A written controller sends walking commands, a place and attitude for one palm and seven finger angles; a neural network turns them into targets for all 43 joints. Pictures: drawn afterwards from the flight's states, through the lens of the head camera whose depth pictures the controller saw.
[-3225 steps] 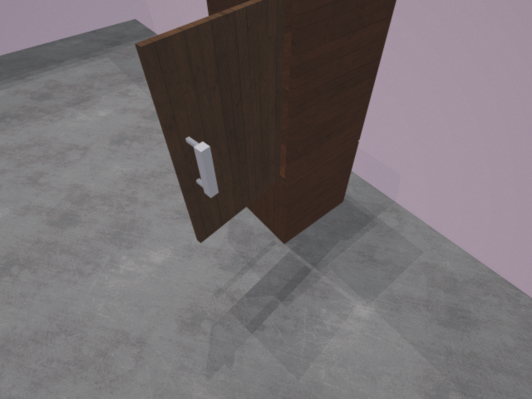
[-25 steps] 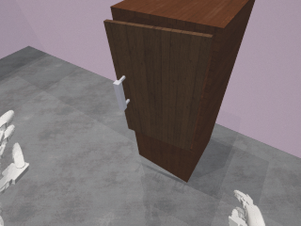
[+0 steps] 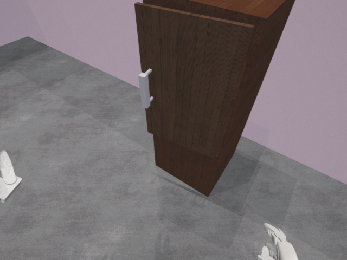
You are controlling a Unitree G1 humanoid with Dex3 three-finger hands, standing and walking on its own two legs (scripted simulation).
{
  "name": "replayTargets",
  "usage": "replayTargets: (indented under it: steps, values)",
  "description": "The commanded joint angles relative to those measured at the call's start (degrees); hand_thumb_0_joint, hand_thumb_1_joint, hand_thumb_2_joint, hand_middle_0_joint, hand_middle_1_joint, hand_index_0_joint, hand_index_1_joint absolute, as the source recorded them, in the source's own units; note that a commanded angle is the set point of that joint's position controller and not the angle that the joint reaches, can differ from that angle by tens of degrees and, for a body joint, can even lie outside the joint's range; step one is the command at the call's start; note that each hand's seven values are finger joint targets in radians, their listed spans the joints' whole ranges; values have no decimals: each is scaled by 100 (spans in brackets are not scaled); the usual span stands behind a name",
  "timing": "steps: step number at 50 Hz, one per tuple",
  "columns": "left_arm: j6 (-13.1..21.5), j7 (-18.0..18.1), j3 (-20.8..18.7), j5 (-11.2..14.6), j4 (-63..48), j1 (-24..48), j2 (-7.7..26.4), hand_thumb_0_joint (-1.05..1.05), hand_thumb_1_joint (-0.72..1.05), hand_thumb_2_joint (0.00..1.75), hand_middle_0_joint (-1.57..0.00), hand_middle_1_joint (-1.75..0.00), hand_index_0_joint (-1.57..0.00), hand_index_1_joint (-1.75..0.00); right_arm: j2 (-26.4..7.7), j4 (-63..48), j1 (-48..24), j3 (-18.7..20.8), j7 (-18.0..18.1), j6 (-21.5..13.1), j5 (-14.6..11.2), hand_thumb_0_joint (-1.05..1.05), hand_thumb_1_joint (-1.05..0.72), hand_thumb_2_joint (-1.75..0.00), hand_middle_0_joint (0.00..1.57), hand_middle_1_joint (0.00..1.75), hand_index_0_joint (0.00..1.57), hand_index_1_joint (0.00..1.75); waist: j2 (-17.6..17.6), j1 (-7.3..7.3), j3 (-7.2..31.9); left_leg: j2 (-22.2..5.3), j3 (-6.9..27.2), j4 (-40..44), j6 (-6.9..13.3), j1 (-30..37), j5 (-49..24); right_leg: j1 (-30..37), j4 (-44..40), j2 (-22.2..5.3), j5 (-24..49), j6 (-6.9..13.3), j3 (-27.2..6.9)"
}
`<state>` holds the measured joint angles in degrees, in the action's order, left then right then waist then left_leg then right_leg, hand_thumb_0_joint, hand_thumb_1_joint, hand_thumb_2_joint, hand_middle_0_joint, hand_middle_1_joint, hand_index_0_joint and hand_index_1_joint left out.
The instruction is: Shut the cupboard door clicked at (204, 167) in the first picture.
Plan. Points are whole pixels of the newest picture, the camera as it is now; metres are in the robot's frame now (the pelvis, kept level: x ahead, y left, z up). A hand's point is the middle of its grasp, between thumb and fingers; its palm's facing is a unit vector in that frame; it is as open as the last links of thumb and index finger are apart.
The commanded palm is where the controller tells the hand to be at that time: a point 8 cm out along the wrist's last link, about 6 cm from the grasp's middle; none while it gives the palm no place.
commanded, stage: step back with the hand held close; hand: left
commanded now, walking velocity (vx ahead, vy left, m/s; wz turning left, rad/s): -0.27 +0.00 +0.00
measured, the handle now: (147, 88) +0.72 +0.15 -0.02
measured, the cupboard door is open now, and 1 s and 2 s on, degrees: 8 8 8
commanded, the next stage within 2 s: stop stepping back and stand still in 1.06 s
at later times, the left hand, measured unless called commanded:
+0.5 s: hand out of the picture +0.13 +0.27 +0.18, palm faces +0.50 -0.74 -0.46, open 7.4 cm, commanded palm +0.06 +0.30 +0.19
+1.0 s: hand out of the picture +0.04 +0.29 +0.19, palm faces +0.44 -0.84 -0.33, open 7.4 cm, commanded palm -0.01 +0.33 +0.19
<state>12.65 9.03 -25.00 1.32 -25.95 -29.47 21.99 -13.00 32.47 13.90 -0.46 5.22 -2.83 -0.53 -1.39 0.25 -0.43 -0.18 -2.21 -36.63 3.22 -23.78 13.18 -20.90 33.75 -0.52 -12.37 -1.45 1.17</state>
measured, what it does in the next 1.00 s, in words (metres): walks backwards: right foot, then left foot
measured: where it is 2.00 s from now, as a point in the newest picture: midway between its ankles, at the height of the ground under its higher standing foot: outside the picture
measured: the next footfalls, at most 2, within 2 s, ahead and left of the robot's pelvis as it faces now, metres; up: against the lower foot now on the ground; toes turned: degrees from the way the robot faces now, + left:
right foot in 0.90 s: -0.16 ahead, -0.13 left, +0.00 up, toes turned +1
left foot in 1.00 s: +0.03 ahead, +0.10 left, +0.00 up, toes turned +3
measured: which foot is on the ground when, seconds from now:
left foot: down 0.00-0.90, up 0.92-0.98, down 1.00-1.00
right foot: down 0.00-0.66, up 0.68-0.88, down 0.90-1.00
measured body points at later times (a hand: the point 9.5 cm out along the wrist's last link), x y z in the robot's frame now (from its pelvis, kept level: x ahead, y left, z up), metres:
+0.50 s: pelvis -0.06 -0.01 -0.01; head -0.04 +0.01 +0.44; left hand +0.09 +0.31 +0.20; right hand +0.11 -0.24 -0.08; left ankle +0.07 +0.09 -0.72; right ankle -0.03 -0.14 -0.72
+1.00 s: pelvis -0.16 +0.03 +0.00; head -0.17 +0.07 +0.45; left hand +0.02 +0.33 +0.21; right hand +0.02 -0.19 -0.07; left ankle -0.02 +0.10 -0.72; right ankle -0.20 -0.13 -0.72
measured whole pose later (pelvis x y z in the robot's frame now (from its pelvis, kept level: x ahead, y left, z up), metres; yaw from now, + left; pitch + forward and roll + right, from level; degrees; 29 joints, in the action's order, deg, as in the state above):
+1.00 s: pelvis -0.16 +0.03 +0.00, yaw -2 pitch +0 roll -3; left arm 14.1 8.6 -22.3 2.6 -30.8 -26.3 23.3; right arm -9.9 37.9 10.1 -1.0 3.6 -5.7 1.1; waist 0.9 2.5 2.8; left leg -2.4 -4.7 -33.4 -2.0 -29.1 8.3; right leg -11.7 31.8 1.3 -20.4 -2.9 -3.5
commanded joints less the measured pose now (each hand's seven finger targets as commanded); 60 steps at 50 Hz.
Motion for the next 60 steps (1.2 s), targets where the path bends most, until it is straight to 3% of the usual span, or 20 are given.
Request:
replayTargets:
  steps: [1, 9, 14, 18, 22, 25, 28, 31, 34, 37, 41, 43, 45, 47, 48, 50, 52, 55, 58, 60]
  values:
    - [472, 127, -650, -15, -1284, 516, 1126, 0, 90, 90, -20, -30, -20, -30, -769, -809, -546, 335, 75, -459, 25, 0, -90, -90, 20, 30, 20, 30, -148, -69, 360, -542, 801, 1350, 152, -1528, 2478, 1253, -414, -189, -728, 216, -856]
    - [569, 251, -735, 78, -1249, 207, 1319, 0, 90, 90, -20, -30, -20, -30, -703, -648, -536, 323, -16, -438, 41, 0, -90, -90, 20, 30, 20, 30, 185, -111, 471, -294, 676, 902, -47, -631, 1638, 239, -1184, -499, -1245, 360, -966]
    - [656, 226, -994, 18, -1471, 17, 1324, 0, 90, 90, -20, -30, -20, -30, -827, -744, -650, 370, 45, -525, 24, 0, -90, -90, 20, 30, 20, 30, -1042, -34, 743, -1213, 1635, 2401, 361, -2227, 2633, 2083, 836, 388, 121, 49, -225]
    - [719, 79, -1175, 13, -1264, -221, 1354, 0, 90, 90, -20, -30, -20, -30, -867, -755, -717, 465, 30, -646, 36, 0, -90, -90, 20, 30, 20, 30, -1101, -14, 571, -1466, 1581, 2302, 461, -2762, 3175, 2429, 1060, 548, -223, 88, -432]
    - [786, 44, -772, 189, -1436, 31, 1229, 0, 90, 90, -20, -30, -20, -30, -617, -518, -606, 402, -22, -732, 26, 0, -90, -90, 20, 30, 20, 30, -6, -138, 861, -593, 572, 856, -132, -269, 1066, 401, -575, -254, 457, 450, -1465]
    - [694, 158, -753, 150, -1659, 312, 1519, 0, 90, 90, -20, -30, -20, -30, -562, -393, -623, 430, -36, -657, 73, 0, -90, -90, 20, 30, 20, 30, 460, -162, 950, -163, 172, -219, -397, 818, 782, -756, -1525, -975, -289, 702, -2116]
    - [585, 214, -668, 83, -1560, 450, 1515, 0, 90, 90, -20, -30, -20, -30, -423, -390, -688, 355, -12, -489, 82, 0, -90, -90, 20, 30, 20, 30, 893, -209, 757, -60, 160, -386, -410, 1029, 212, -1037, -1529, -1085, 281, 695, -1779]
    - [604, 175, -731, 100, -1453, 548, 1511, 0, 90, 90, -20, -30, -20, -30, -557, -476, -765, 374, 74, -442, 36, 0, -90, -90, 20, 30, 20, 30, -71, -196, 349, -446, 674, 1015, -238, 667, 430, -914, -1092, -146, -554, 302, -968]
    - [693, 59, -982, 93, -1259, 349, 1337, 0, 90, 90, -20, -30, -20, -30, -801, -598, -898, 449, 91, -599, 54, 0, -90, -90, 20, 30, 20, 30, -1762, -38, 665, -2023, 2315, 3450, 395, -1856, 3662, 1705, 1690, 878, -994, 24, -167]
    - [611, -18, -836, 244, -1406, 185, 1300, 0, 90, 90, -20, -30, -20, -30, -640, -586, -978, 505, -53, -639, 89, 0, -90, -90, 20, 30, 20, 30, -969, 58, 1093, -1895, 1429, 2891, 206, -696, 2107, 1134, 1917, 697, -1691, 193, -82]
    - [526, -20, -451, 389, -1593, 156, 1096, 0, 90, 90, -20, -30, -20, -30, -514, -445, -788, 399, -150, -665, 101, 0, -90, -90, 20, 30, 20, 30, -1310, -24, 1053, -1590, 579, 2627, -389, 218, 1624, 899, -150, 427, -1793, 313, 210]
    - [578, -5, -523, 342, -1714, 429, 1316, 0, 90, 90, -20, -30, -20, -30, -454, -331, -659, 371, -159, -599, 152, 0, -90, -90, 20, 30, 20, 30, -373, -103, 967, -1169, 202, 1409, -653, 961, 942, 129, -1624, -282, -1552, 627, -788]
    - [668, 164, -785, 179, -1955, 1073, 1767, 0, 90, 90, -20, -30, -20, -30, -338, -66, -490, 282, -125, -591, 276, 0, -90, -90, 20, 30, 20, 30, 580, -179, 1033, -512, -66, -572, -772, 1809, 259, -1305, -2342, -1795, -50, 1216, -2298]
    - [464, 93, -382, 101, -1524, 1391, 1468, 0, 90, 90, -20, -30, -20, -30, -345, -163, -655, 323, -61, -595, 124, 0, -90, -90, 20, 30, 20, 30, 1399, -216, 797, -187, 42, -688, -659, 1390, 272, -999, -1613, -1328, 863, 854, -1342]
    - [345, 61, -352, 122, -1524, 1450, 1457, 0, 90, 90, -20, -30, -20, -30, -414, -266, -751, 298, 3, -545, 68, 0, -90, -90, 20, 30, 20, 30, 993, -276, 575, -250, 135, -42, -604, 1353, -391, -934, -1101, -990, 1182, 602, -961]
    - [287, -40, -558, 178, -1409, 1258, 1501, 0, 90, 90, -20, -30, -20, -30, -633, -349, -970, 326, 98, -521, 36, 0, -90, -90, 20, 30, 20, 30, -900, -121, 277, -972, 969, 1971, -352, 811, -1125, -465, 59, 305, -334, 11, -17]
    - [441, -128, -865, 256, -1161, 532, 1475, 0, 90, 90, -20, -30, -20, -30, -735, -482, -952, 418, -12, -618, 88, 0, -90, -90, 20, 30, 20, 30, -1748, -9, 908, -2038, 2111, 3709, -97, -473, 2685, 1067, 1957, 853, -2125, 141, -119]
    - [412, -176, -988, 432, -1590, -229, 1460, 0, 90, 90, -20, -30, -20, -30, -593, -628, -966, 432, -142, -511, 151, 0, -90, -90, 20, 30, 20, 30, -1279, 126, 1450, -1583, 1101, 3417, -402, -261, 1829, 1375, 1587, 916, -1988, 322, 293]
    - [302, -96, -856, 518, -2140, -478, 1387, 0, 90, 90, -20, -30, -20, -30, -508, -633, -901, 357, -245, -548, 153, 0, -90, -90, 20, 30, 20, 30, -1687, 89, 1528, -1117, 426, 3117, -581, -199, 1367, 1787, 124, 856, -1791, 356, 606]
    - [200, -2, -1087, 470, -2268, -692, 1689, 0, 90, 90, -20, -30, -20, -30, -500, -589, -698, 335, -228, -510, 160, 0, -90, -90, 20, 30, 20, 30, -819, 41, 1337, -405, -121, 1775, -796, 166, 1432, 1402, -1582, 277, -1561, 460, 223]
